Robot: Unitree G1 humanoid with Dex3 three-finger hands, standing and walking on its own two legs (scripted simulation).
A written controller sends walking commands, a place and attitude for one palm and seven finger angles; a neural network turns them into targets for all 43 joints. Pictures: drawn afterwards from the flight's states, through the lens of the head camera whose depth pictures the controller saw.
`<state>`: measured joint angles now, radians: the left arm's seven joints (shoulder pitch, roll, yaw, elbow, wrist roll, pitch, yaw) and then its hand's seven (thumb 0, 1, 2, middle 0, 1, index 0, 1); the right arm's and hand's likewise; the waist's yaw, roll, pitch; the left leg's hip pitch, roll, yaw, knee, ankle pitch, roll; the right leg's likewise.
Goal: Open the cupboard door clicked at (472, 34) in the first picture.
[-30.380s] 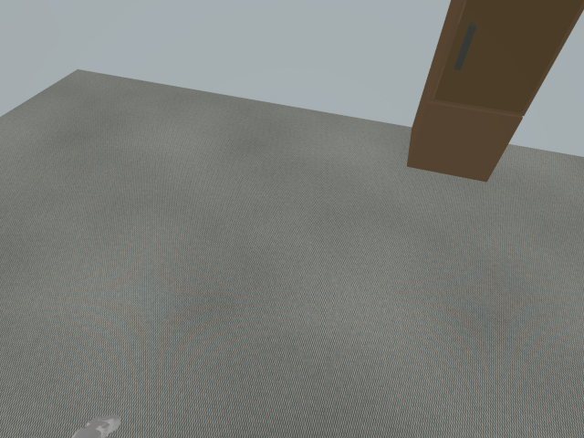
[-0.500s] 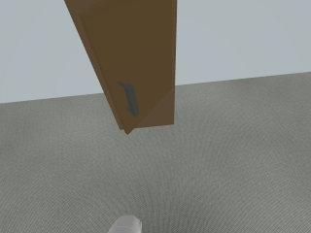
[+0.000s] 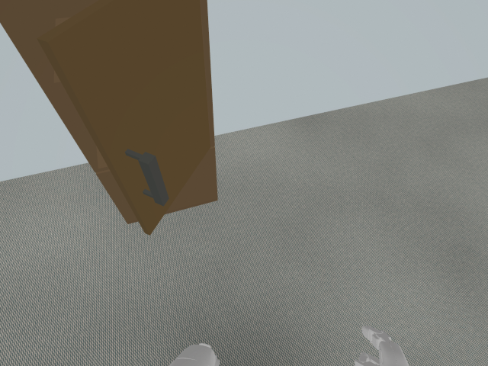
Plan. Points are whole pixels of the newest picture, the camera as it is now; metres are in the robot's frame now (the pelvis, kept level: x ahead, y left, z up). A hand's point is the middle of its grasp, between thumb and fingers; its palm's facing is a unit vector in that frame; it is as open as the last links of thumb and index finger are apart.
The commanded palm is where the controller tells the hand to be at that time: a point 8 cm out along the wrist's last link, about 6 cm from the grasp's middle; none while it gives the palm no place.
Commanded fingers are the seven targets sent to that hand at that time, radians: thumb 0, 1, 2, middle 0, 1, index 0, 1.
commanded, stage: walk to a spot facing it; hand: left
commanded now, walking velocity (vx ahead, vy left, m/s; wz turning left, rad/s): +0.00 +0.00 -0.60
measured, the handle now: (147, 178) +0.47 +0.28 -0.09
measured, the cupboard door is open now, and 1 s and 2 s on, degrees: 47 47 47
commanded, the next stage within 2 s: none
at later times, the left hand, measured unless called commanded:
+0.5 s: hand (175, 299) +0.23 +0.17 -0.16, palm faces -0.39 -0.89 -0.22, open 7.4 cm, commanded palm none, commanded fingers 0.00 0.90 0.90 -0.20 -0.30 -0.20 -0.30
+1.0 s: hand (184, 310) +0.22 +0.15 -0.18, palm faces -0.49 -0.85 -0.18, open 7.4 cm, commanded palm none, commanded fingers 0.00 0.90 0.90 -0.20 -0.30 -0.20 -0.30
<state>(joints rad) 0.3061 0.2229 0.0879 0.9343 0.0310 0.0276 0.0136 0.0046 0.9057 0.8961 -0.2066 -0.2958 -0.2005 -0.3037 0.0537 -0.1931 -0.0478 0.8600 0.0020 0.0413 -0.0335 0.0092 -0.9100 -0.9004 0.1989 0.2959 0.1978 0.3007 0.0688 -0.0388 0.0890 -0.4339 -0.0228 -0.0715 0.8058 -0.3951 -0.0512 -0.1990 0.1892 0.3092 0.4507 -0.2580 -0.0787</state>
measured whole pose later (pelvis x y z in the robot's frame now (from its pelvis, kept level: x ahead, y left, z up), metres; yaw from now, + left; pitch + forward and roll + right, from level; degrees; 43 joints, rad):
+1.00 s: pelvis +0.10 -0.01 -0.01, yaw -36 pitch +2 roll -1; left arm 0.32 0.21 0.08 0.95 0.03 0.00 -0.02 0.01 0.91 0.90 -0.21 -0.30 -0.20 -0.30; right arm 0.16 -0.20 -0.05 0.88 -0.02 0.00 0.00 0.01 -0.91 -0.90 0.20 0.30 0.20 0.30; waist 0.06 -0.04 0.04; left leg -0.36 0.02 0.02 0.65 -0.37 -0.07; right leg -0.18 0.08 0.14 0.49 -0.33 -0.04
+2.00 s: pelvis +0.32 -0.36 -0.01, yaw -67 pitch +1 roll +2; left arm 0.46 0.13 0.04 1.06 0.01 -0.08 0.03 0.00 0.92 0.90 -0.20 -0.30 -0.20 -0.30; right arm 0.07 -0.17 -0.04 0.94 -0.01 -0.01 0.01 0.01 -0.91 -0.90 0.20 0.30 0.20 0.30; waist 0.07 0.00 0.04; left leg -0.61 0.04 0.09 0.85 -0.19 -0.03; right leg 0.09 0.13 0.06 0.27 -0.36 -0.14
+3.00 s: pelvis +0.43 -0.73 -0.02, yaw -63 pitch +0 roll -1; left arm 0.15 0.19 0.06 0.95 0.03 -0.01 0.01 -0.01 0.92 0.90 -0.21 -0.30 -0.20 -0.30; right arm 0.18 -0.19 -0.06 0.94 -0.02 0.03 0.02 0.00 -0.91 -0.90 0.20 0.30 0.19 0.30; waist -0.03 -0.05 0.05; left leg -0.41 0.07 0.13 0.73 -0.32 -0.05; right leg -0.22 -0.12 -0.34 0.64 -0.39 -0.01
